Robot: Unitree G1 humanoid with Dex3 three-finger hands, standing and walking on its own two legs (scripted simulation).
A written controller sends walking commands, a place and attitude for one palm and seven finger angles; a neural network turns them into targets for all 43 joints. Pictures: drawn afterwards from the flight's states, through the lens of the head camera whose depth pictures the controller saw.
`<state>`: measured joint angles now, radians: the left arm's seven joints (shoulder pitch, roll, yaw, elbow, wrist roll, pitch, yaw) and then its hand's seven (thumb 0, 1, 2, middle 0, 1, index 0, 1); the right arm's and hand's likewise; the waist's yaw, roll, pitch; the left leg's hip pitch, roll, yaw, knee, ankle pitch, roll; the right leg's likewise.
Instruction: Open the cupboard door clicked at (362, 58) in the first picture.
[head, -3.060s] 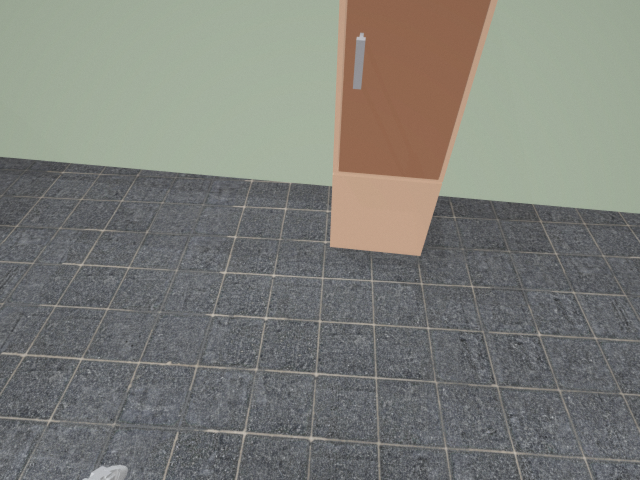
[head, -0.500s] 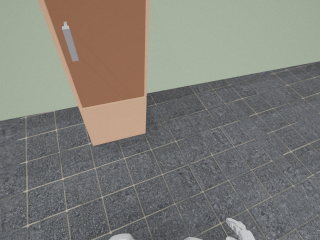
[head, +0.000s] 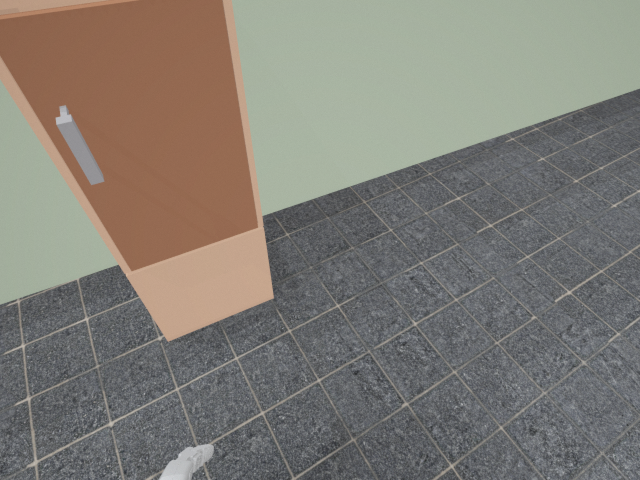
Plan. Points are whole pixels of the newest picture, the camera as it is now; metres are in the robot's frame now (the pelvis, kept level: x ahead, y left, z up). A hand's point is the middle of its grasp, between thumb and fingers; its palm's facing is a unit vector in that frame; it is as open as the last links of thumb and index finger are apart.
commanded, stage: turn to face it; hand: left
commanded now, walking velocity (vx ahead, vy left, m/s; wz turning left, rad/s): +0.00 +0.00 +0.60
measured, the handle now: (80, 145) +0.65 +0.42 +0.05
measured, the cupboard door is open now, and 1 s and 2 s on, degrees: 0 0 0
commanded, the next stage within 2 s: take the last steps up to it in 0.62 s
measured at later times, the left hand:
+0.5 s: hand out of the picture +0.01 +0.26 -0.15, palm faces +0.28 -0.92 -0.28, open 7.4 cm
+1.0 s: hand out of the picture -0.13 +0.15 -0.17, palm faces +0.49 -0.85 -0.17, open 7.4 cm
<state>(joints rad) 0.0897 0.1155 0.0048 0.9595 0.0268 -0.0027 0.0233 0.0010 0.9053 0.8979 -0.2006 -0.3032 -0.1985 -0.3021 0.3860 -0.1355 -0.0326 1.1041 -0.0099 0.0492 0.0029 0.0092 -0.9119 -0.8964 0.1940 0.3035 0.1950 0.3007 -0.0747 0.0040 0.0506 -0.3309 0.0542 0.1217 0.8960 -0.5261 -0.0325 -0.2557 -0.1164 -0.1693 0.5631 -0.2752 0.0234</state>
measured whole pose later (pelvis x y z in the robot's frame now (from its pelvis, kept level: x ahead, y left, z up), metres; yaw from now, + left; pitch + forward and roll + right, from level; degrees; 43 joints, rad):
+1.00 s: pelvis -0.02 +0.01 +0.01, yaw +24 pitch +0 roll -1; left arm 0.38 0.17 0.03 1.06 0.03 -0.01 0.00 0.00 0.91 0.90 -0.20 -0.30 -0.20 -0.30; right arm 0.22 -0.19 -0.04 1.03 -0.02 0.02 0.02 0.01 -0.91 -0.90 0.19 0.30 0.20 0.30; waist 0.06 -0.01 0.00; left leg -0.19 0.05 0.09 0.55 -0.38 -0.01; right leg -0.21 -0.07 -0.16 0.46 -0.24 -0.01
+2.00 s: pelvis +0.23 +0.07 +0.01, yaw +21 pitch -1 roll -1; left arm 0.25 0.17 0.03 1.07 0.01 0.04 0.03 0.00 0.91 0.90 -0.20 -0.30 -0.20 -0.30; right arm 0.10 -0.13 -0.02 1.02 -0.01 0.00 -0.04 0.00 -0.92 -0.90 0.20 0.30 0.20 0.30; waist 0.03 -0.02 0.10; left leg -0.25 0.04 0.15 0.48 -0.21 0.05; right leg -0.30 -0.03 -0.04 0.85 -0.51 0.03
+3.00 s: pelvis +0.20 +0.03 +0.01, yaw +23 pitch -1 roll +0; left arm 0.28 0.17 -0.01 1.10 0.02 0.00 0.01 0.00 0.91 0.90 -0.20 -0.30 -0.20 -0.30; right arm 0.27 -0.16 0.00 1.07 -0.02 -0.02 -0.01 0.01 -0.93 -0.90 0.20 0.30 0.20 0.30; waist 0.01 -0.03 0.04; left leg -0.14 0.00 0.06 0.44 -0.28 0.01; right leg -0.23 -0.09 -0.06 0.46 -0.21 0.04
